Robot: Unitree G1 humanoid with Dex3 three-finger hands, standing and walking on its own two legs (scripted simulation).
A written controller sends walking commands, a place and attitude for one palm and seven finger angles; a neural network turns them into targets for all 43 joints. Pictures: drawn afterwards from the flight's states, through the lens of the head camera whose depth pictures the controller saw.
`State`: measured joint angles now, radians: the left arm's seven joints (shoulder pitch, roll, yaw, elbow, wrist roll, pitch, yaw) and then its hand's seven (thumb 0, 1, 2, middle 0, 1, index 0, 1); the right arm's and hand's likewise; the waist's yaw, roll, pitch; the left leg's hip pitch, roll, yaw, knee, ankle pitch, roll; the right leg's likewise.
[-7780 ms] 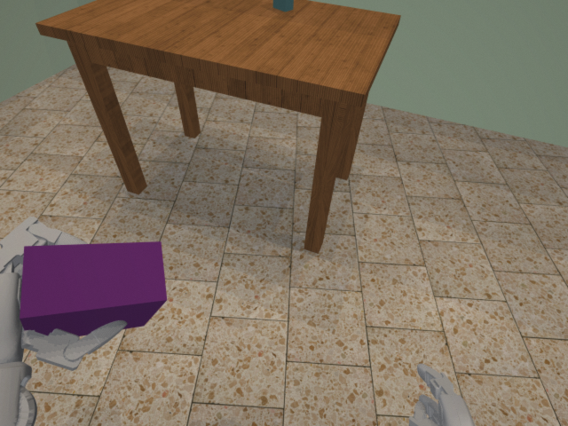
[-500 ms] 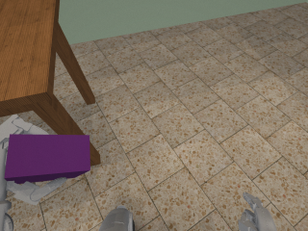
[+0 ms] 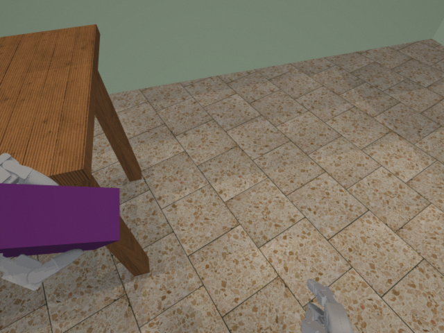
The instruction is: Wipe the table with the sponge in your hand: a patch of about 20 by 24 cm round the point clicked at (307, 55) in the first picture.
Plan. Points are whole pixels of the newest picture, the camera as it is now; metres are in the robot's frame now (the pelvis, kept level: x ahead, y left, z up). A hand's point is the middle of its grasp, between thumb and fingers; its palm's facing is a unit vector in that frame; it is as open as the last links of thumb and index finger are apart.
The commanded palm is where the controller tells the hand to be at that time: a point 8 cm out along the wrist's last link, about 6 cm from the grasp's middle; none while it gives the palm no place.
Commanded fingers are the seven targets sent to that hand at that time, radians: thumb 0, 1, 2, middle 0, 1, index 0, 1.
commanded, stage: come to a stop and stand still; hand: left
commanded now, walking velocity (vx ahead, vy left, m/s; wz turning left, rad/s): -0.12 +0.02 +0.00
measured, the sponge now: (73, 223) +0.22 +0.21 +0.17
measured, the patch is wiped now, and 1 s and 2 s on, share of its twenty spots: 0.00 0.00 0.00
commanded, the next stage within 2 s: look again from close up in 1.04 s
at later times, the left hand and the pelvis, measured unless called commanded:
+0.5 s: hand out of the picture +0.15 +0.28 +0.18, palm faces +0.42 -0.78 -0.46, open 10.7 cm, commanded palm +0.11 +0.31 +0.18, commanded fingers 0.00 0.10 1.30 -1.20 -1.60 -1.20 -1.60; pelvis -0.05 +0.03 +0.00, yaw +0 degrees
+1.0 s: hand out of the picture +0.11 +0.29 +0.16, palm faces +0.41 -0.80 -0.44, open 10.7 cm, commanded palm +0.06 +0.32 +0.18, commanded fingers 0.00 0.10 1.30 -1.20 -1.60 -1.20 -1.60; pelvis -0.10 +0.04 +0.00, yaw +0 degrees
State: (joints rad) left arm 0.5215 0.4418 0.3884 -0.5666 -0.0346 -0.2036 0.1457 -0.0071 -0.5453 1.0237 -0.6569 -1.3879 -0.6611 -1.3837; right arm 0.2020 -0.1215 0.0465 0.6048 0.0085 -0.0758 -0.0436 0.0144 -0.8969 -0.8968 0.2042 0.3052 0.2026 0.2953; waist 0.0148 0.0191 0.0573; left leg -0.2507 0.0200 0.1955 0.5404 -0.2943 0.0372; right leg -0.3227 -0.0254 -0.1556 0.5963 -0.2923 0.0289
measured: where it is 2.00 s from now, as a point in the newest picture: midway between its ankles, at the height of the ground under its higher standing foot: outside the picture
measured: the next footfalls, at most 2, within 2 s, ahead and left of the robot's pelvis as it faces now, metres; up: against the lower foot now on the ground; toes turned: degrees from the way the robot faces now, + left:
left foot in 0.42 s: -0.01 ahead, +0.16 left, +0.00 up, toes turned +1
